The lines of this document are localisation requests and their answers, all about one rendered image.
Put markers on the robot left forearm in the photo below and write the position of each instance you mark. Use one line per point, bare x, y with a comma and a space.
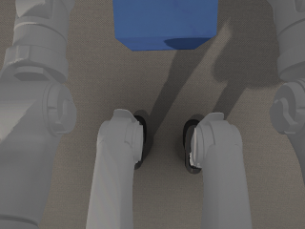
40, 40

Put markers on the robot right forearm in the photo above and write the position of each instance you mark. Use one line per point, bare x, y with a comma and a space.
289, 21

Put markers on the robot right upper arm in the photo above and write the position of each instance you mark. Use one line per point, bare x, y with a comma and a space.
287, 115

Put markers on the robot right foot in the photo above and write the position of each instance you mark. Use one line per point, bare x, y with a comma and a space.
188, 131

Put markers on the robot right shin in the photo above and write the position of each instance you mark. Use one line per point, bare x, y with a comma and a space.
216, 117

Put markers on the robot left upper arm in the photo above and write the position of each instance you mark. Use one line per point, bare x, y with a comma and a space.
33, 117

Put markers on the carton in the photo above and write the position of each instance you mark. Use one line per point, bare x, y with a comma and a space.
164, 25

